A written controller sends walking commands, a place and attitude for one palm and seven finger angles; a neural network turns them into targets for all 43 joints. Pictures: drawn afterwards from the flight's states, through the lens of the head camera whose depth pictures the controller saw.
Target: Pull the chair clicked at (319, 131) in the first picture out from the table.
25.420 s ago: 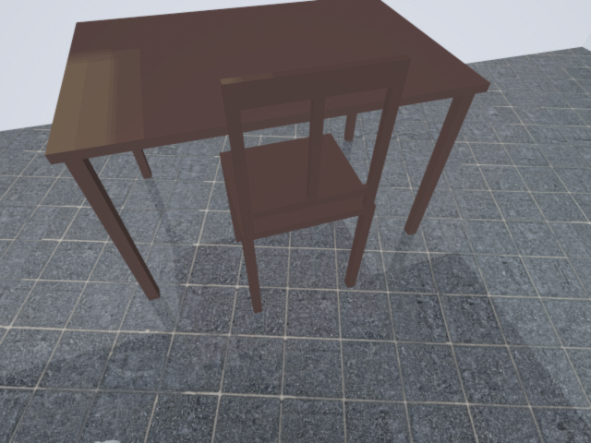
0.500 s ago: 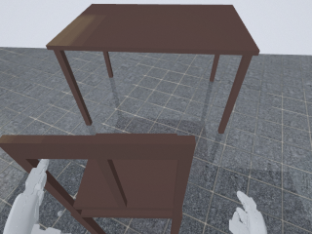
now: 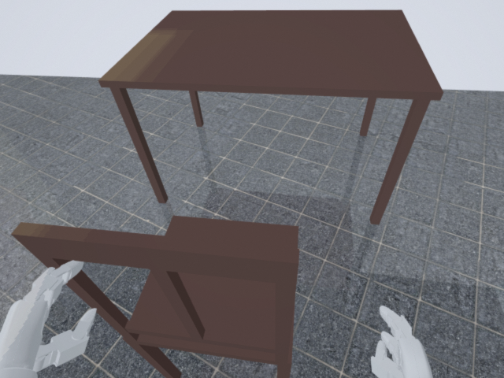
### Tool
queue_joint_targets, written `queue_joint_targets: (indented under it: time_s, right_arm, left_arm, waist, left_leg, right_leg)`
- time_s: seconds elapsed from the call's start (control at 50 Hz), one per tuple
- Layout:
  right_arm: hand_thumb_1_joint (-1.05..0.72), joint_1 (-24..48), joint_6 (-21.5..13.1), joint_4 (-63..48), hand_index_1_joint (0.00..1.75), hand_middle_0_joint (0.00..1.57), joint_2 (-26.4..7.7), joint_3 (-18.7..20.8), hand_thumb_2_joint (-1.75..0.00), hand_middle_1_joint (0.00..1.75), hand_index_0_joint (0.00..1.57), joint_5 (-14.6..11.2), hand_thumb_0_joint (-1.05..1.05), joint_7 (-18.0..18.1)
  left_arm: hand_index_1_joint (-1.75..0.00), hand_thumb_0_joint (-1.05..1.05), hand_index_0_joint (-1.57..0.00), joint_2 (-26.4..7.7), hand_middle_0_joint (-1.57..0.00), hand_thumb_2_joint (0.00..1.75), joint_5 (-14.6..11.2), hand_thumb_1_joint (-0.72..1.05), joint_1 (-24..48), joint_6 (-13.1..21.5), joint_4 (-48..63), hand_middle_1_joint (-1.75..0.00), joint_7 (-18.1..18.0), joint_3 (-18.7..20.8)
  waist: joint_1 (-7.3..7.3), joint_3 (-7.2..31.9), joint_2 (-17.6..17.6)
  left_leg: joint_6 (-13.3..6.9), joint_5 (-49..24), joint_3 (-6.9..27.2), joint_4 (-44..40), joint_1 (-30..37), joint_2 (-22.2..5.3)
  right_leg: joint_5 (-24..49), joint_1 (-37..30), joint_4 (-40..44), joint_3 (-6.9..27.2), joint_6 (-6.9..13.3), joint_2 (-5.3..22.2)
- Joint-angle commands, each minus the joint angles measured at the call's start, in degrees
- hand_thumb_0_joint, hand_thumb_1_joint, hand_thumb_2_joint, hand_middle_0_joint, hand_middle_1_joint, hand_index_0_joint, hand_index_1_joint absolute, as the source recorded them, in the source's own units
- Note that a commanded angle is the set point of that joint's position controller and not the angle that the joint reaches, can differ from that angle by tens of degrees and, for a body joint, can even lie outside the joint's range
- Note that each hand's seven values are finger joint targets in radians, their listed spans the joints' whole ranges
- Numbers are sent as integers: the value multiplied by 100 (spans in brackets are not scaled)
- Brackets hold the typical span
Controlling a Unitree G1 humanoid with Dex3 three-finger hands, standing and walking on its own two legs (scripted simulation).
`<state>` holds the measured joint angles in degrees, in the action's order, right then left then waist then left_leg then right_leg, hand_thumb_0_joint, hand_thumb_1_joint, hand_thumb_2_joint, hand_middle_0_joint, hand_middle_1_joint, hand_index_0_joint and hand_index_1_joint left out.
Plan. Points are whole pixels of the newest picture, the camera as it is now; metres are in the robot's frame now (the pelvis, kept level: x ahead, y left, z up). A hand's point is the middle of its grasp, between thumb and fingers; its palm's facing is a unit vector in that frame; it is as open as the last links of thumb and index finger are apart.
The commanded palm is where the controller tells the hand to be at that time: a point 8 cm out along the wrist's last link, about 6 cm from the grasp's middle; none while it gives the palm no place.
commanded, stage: draw the hand back to the body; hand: left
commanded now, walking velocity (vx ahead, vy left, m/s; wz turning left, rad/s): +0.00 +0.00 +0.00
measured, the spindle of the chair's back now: (183, 305) +0.24 +0.17 -0.06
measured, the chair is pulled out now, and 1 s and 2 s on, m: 0.62 0.62 0.62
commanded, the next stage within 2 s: step back with the hand held close in 0.40 s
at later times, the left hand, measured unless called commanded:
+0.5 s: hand (77, 330) +0.15 +0.26 +0.07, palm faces +0.27 -0.79 -0.56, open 6.5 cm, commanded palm +0.14 +0.30 +0.18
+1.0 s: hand out of the picture +0.13 +0.26 +0.20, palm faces +0.42 -0.71 -0.57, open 7.1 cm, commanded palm +0.07 +0.30 +0.18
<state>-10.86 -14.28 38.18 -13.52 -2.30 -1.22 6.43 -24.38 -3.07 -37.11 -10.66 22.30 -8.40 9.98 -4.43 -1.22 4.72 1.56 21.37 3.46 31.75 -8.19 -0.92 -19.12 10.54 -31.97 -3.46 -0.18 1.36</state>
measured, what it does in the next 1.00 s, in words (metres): shifts its weight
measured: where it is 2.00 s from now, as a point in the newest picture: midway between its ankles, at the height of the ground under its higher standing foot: outside the picture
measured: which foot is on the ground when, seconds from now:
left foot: down 0.00-1.00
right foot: down 0.00-1.00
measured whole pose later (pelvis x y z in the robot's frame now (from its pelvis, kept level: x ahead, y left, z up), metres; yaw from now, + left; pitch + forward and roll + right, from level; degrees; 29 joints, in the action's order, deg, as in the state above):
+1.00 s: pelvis -0.08 +0.00 +0.00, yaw -1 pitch -1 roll +0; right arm -9.0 -4.4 35.3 -12.2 1.0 -2.1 6.6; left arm -29.6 -3.4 -32.1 7.6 34.7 -10.7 26.7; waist -2.5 -4.6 1.2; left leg 1.6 13.6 2.2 30.1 -15.3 -0.9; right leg -10.0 17.4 -28.7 -2.2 -0.1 1.2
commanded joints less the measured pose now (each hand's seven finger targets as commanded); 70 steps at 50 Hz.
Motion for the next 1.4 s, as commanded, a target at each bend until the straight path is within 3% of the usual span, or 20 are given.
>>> queue_joint_targets:
  time_s: [0.0, 0.12, 0.16, 0.24, 0.38, 0.5, 0.52, 0.54, 0.68, 0.86, 0.92, 0.98, 1.04, 1.12, 1.18, 1.2, 1.26, 1.32, 1.34, 1.38]
  right_arm:
    - [-90, 608, -425, -810, 30, 20, -578, 164, -90, 30, 20, -12, 0, 28]
    - [-90, 668, -471, -746, 30, 20, -599, 186, -90, 30, 20, 12, 0, -41]
    - [-90, 738, -481, -715, 30, 20, -613, 197, -90, 30, 20, -8, 0, -58]
    - [-90, 697, -474, -707, 30, 20, -589, 201, -90, 30, 20, 12, 0, -48]
    - [-90, 724, -521, -687, 30, 20, -540, 153, -90, 30, 20, 1, 0, -29]
    - [-90, 758, -557, -700, 30, 20, -551, 140, -90, 30, 20, -5, 0, -31]
    - [-90, 460, -183, -998, 30, 20, -766, 357, -90, 30, 20, -189, 0, 15]
    - [-90, 518, -15, -986, 30, 20, -681, 363, -90, 30, 20, -180, 0, 12]
    - [-90, 716, 445, -1360, 30, 20, -596, 377, -90, 30, 20, -176, 0, 25]
    - [-90, 665, 562, -1309, 30, 20, -544, 515, -90, 30, 20, -156, 0, 135]
    - [-90, 539, 626, -1131, 30, 20, -489, 550, -90, 30, 20, -56, 0, 98]
    - [-90, 380, 818, -1039, 30, 20, -528, 656, -90, 30, 20, -77, 0, -46]
    - [-90, 456, 879, -1014, 30, 20, -548, 621, -90, 30, 20, -78, 0, -104]
    - [-90, 557, 887, -1255, 30, 20, -609, 467, -90, 30, 20, -24, 0, -33]
    - [-90, 632, 693, -1464, 30, 20, -675, 452, -90, 30, 20, -4, 0, 64]
    - [-90, 602, 615, -1466, 30, 20, -620, 506, -90, 30, 20, 19, 0, 56]
    - [-90, 468, 422, -1378, 30, 20, -645, 598, -90, 30, 20, -26, 0, -23]
    - [-90, 283, 245, -1074, 30, 20, -587, 529, -90, 30, 20, 21, 0, -71]
    - [-90, 233, 185, -944, 30, 20, -606, 519, -90, 30, 20, 81, 0, -77]
    - [-90, 223, 116, -737, 30, 20, -600, 535, -90, 30, 20, 120, 0, -99]
  left_arm:
    - [-30, 0, -20, -1703, -20, 90, 57, 90, 1951, 1339, 3062, -30, -537, 1950]
    - [-30, 0, -20, -1576, -20, 90, 63, 90, 1922, 1340, 2998, -30, -488, 1863]
    - [-30, 0, -20, -1617, -20, 90, 79, 90, 1898, 1286, 2907, -30, -479, 1903]
    - [-30, 0, -20, -1569, -20, 90, 77, 90, 1956, 1337, 2906, -30, -475, 1872]
    - [-30, 0, -20, -1540, -20, 90, 108, 90, 1938, 1360, 2945, -30, -462, 1852]
    - [-30, 0, -20, -1408, -20, 90, 81, 90, 2053, 1384, 3019, -30, -428, 1677]
    - [-30, 0, -20, -2253, -20, 90, -136, 90, 2984, 1626, 2649, -30, -274, 2387]
    - [-30, 0, -20, -1782, -20, 90, -116, 90, 2673, 1591, 2297, -30, -177, 2049]
    - [-30, 0, -20, -1726, -20, 90, -108, 90, 1564, 1793, 2932, -30, -268, 2096]
    - [-30, 0, -20, -1952, -20, 90, -120, 90, 738, 2019, 3165, -30, -404, 2643]
    - [-30, 0, -20, -1366, -20, 90, -48, 90, 315, 2078, 1810, -30, -409, 2623]
    - [-30, 0, -20, -632, -20, 90, 25, 90, 84, 1940, 503, -30, -292, 2065]
    - [-30, 0, -20, -673, -20, 90, 121, 90, 757, 1893, 372, -30, -297, 1719]
    - [-30, 0, -20, -1007, -20, 90, 221, 90, 1123, 2007, 1397, -30, -328, 1837]
    - [-30, 0, -20, -1360, -20, 90, 375, 90, 1533, 2246, 2533, -30, -446, 2284]
    - [-30, 0, -20, -1351, -20, 90, 369, 90, 1398, 2317, 2565, -30, -413, 2327]
    - [-30, 0, -20, -1338, -20, 90, 346, 90, 627, 2491, 2145, -30, -312, 2575]
    - [-30, 0, -20, -1101, -20, 90, 165, 90, 520, 2675, 1881, -30, -212, 2470]
    - [-30, 0, -20, -1103, -20, 90, 133, 90, 599, 2744, 1853, -30, -197, 2482]
    - [-30, 0, -20, -1015, -20, 90, 109, 90, 953, 2808, 1810, -30, -154, 2258]
  waist:
    - [70, 1133, 726]
    - [37, 1251, 584]
    - [34, 1277, 875]
    - [31, 1228, 455]
    - [-15, 1119, 859]
    - [41, 1056, 697]
    - [182, 210, 123]
    - [250, 407, -49]
    - [127, 1580, 662]
    - [160, 1464, 721]
    - [265, 1034, 145]
    - [397, 505, -728]
    - [460, 62, -1580]
    - [422, 127, -1094]
    - [390, 283, 1087]
    - [350, 405, 1284]
    - [281, 380, 1225]
    - [339, 108, 1022]
    - [362, 188, 1035]
    - [356, 753, 708]
  left_leg:
    - [-137, -2742, -121, -417, 299, -108]
    - [-154, -3032, -135, -401, 459, -139]
    - [-148, -2908, -169, -406, 476, -111]
    - [-160, -2987, -153, -429, 446, -153]
    - [-138, -2712, -148, -492, 330, -133]
    - [-142, -2672, -142, -515, 322, -133]
    - [-205, -2557, -10, -526, 104, -300]
    - [-184, -2428, -29, -541, 188, -303]
    - [-230, -3680, 55, -678, 619, -549]
    - [-285, -2414, 270, -756, -484, -668]
    - [-241, -1373, 201, -725, -964, -593]
    - [-196, -39, -112, -305, -1088, -270]
    - [-213, 397, -203, 803, -675, -27]
    - [-447, 898, 273, -464, -1003, -401]
    - [-934, 2289, 1381, -2231, -3063, -1351]
    - [-938, 2078, 1386, -2236, -3220, -1422]
    - [-879, 2016, 885, -1811, -3352, -1271]
    - [-769, 1185, 800, -1503, -2137, -1199]
    - [-778, 740, 867, -1392, -1785, -1224]
    - [-614, -1689, 543, -681, -614, -1100]
  right_leg:
    - [2284, -524, 303, 66, 153, 247]
    - [2574, -605, 266, 60, 128, 278]
    - [2441, -609, 322, 131, 140, 282]
    - [2585, -614, 276, 60, 122, 306]
    - [2257, -577, 345, 105, 176, 324]
    - [2238, -544, 355, 78, 164, 300]
    - [2946, -56, 718, 855, 225, 452]
    - [3305, -231, 753, 829, 239, 598]
    - [3526, -941, 270, 630, 116, 577]
    - [2737, -835, 131, 633, 69, 543]
    - [2018, -432, 430, 746, 94, 562]
    - [701, 442, 1244, 1167, 243, 784]
    - [-1335, 2018, 1987, 1367, 474, 1216]
    - [-1667, 1861, 1264, 847, 185, 742]
    - [-306, -288, -1115, 316, -129, 0]
    - [93, -599, -1580, 275, -150, -43]
    - [-29, -826, -1309, 248, -108, -108]
    - [-93, 155, -175, 101, 1, -72]
    - [-37, 272, 169, 165, 22, -52]
    - [1008, 364, 865, 277, 39, 54]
